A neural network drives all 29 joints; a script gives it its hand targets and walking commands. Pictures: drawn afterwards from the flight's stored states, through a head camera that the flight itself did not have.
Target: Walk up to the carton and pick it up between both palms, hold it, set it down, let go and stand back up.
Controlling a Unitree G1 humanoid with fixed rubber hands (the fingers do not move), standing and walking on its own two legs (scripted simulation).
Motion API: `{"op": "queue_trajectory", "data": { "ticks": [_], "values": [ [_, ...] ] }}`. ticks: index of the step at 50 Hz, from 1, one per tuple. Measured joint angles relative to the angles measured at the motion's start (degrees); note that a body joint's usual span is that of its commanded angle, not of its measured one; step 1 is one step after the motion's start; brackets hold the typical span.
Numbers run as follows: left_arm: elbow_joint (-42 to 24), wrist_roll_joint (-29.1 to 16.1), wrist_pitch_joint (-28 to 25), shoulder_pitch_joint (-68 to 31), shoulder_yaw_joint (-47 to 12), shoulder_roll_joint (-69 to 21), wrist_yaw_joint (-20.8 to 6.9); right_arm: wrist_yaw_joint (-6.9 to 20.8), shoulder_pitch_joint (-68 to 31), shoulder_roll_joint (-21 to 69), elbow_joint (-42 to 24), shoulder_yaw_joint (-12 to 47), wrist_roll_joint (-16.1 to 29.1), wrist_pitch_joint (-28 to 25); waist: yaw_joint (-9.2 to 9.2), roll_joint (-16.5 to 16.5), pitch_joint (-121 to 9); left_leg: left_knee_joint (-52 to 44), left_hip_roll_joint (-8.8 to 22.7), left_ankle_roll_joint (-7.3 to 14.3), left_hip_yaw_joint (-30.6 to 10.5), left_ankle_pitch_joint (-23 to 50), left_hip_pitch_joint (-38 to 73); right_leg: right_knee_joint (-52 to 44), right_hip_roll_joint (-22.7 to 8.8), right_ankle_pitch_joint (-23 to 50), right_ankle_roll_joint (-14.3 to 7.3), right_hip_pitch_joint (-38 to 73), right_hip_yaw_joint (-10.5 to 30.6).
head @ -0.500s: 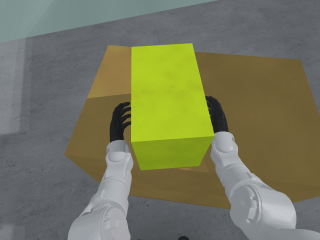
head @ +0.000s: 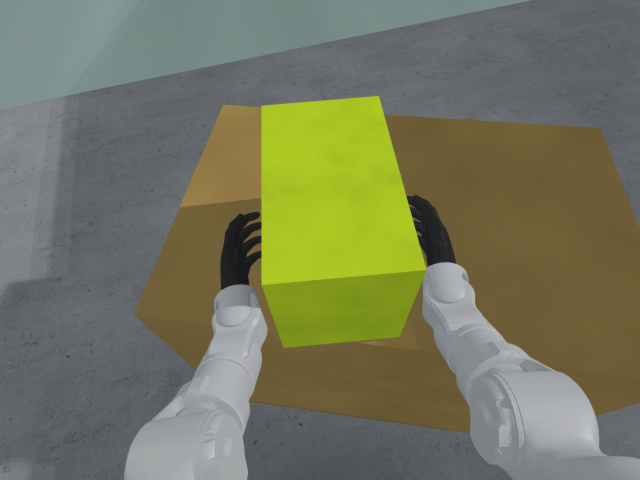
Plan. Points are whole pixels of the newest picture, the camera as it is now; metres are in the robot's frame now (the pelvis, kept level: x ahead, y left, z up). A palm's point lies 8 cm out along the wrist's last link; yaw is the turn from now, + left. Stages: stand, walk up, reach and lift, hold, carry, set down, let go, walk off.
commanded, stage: reach and lift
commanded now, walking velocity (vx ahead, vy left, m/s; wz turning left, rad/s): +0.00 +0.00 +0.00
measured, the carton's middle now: (331, 222) +0.48 +0.03 -0.01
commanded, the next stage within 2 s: none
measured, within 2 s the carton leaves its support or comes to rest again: leaves its support in 0.16 s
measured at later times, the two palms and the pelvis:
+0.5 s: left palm (215, 250) +0.36 +0.15 +0.09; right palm (453, 224) +0.39 -0.11 +0.11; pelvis -0.01 +0.00 +0.00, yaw +4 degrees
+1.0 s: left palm (193, 240) +0.36 +0.17 +0.12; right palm (448, 244) +0.36 -0.10 +0.11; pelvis -0.02 +0.02 +0.01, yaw +3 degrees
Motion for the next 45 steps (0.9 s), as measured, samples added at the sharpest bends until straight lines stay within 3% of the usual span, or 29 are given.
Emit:
{"op": "queue_trajectory", "data": {
  "ticks": [8, 19, 23, 30, 37, 45],
  "values": [
    [-1.09, -4.38, 3.66, 2.34, -5.27, 0.96, 1.37, -0.19, 2.48, -0.25, -4.38, 6.23, 4.28, 6.33, -0.58, 0.73, -2.52, 2.52, -0.26, 0.02, -0.94, -1.4, -0.48, 2.54, -0.23, -1.7, 0.1, -0.17, -0.61],
    [-10.51, -8.5, 15.09, 4.95, -12.33, 3.06, 2.34, -0.98, 6.2, -0.43, -16.5, 11.99, 11.17, 18.85, -3.21, 0.11, -2.99, 4.6, -1.19, -0.23, -3.52, -2.31, 3.56, 5.03, -0.81, -3.68, 0.06, 4.58, -2.08],
    [-13.78, -6.43, 21.94, 3.1, -11.7, 3.54, 1.49, -1.08, 5.19, -0.03, -19.7, 10.4, 12.67, 24.61, -3.99, -1.14, -1.44, 3.41, -1.53, -0.26, -3.67, -1.81, 8.16, 4.61, -1.03, -3.65, 0.05, 8.87, -1.91],
    [-15.49, -0.43, 32.48, -2.78, -6.38, 3.13, -1.08, -1.02, 1.04, 1.29, -19.85, 4.17, 13.23, 32.2, -4.45, -3.19, 2.43, -0.8, -2.05, 0.05, -2.97, -0.15, 17.74, 2.17, -1.41, -2.75, 0.33, 17.44, -0.88],
    [-16.52, 5.58, 36.9, -5.85, -0.06, 1.97, -4.36, -0.67, -0.71, 4.05, -18.82, -3.49, 9.0, 33.81, -4.55, -4.05, 7.03, -4.09, -2.25, 0.63, -2.13, 0.98, 24.89, -1.0, -1.48, -1.44, 0.93, 24.3, 0.14],
    [-24.95, 5.52, 40.61, -1.02, -4.26, 1.31, -4.52, -1.1, 4.98, 4.61, -23.93, 0.21, 11.64, 33.15, -4.72, -4.04, 10.1, -4.67, -2.26, 1.27, -2.04, 0.91, 27.02, -4.58, -1.34, 0.12, 1.64, 27.85, 0.34]
  ]
}}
